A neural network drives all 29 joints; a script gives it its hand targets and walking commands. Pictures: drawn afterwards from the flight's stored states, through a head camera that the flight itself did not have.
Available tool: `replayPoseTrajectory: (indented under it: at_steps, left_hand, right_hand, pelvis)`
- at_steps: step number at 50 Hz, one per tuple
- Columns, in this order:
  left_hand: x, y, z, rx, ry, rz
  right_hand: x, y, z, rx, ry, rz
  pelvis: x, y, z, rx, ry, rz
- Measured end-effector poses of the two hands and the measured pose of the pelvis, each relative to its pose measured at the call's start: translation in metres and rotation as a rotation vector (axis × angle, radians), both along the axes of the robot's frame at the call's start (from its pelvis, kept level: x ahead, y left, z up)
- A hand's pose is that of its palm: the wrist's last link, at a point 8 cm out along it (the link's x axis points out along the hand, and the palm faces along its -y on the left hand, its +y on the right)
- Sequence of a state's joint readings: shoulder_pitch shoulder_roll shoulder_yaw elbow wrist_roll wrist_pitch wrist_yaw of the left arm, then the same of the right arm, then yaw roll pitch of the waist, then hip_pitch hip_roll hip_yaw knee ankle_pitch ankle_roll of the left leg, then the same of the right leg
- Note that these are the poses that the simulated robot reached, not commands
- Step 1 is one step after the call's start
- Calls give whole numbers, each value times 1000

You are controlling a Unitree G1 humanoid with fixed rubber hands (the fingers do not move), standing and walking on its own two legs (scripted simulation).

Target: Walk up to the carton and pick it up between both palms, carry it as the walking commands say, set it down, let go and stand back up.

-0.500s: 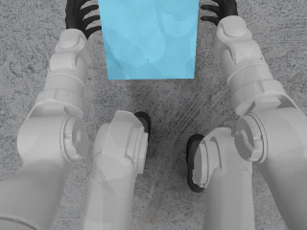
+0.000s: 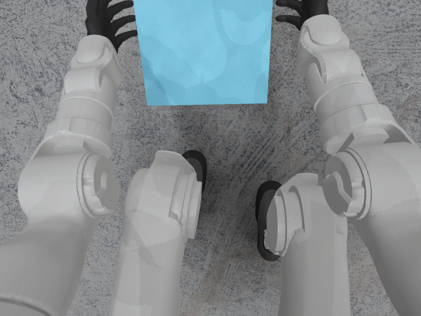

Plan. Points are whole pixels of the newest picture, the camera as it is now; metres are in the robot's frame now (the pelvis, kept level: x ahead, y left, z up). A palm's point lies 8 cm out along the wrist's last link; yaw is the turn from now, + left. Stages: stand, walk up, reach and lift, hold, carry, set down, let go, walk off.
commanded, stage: set down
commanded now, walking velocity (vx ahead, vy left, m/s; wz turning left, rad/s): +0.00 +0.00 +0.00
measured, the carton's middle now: (206, 25) +0.55 +0.13 -0.27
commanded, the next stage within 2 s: none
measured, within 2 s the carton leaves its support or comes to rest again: rests again in 1.02 s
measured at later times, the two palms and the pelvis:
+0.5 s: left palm (104, 37) +0.48 +0.27 -0.17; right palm (311, 17) +0.55 -0.04 -0.17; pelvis +0.00 +0.00 +0.00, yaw +0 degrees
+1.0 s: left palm (107, 41) +0.48 +0.27 -0.19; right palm (309, 22) +0.55 -0.04 -0.19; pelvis +0.00 +0.01 +0.00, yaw +0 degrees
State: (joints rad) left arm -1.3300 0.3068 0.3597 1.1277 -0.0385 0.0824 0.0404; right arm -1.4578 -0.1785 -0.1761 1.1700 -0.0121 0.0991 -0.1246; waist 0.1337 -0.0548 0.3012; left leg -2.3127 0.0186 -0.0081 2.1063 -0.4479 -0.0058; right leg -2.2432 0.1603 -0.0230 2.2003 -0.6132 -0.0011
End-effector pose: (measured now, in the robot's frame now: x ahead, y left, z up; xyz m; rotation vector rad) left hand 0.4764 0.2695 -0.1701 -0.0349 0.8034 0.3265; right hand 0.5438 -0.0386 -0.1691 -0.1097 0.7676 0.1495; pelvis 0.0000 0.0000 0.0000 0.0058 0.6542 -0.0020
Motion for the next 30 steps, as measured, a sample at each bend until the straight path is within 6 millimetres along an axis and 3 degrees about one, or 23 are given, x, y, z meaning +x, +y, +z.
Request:
replayPoseTrajectory:
  at_steps: [30]
  left_hand:
    - [3, 1, -5, -4, -7, 0]
  right_hand:
    - [6, -1, -5, 6, 1, 27]
  pelvis:
    - [4, 2, -2, 1, 0, 3]
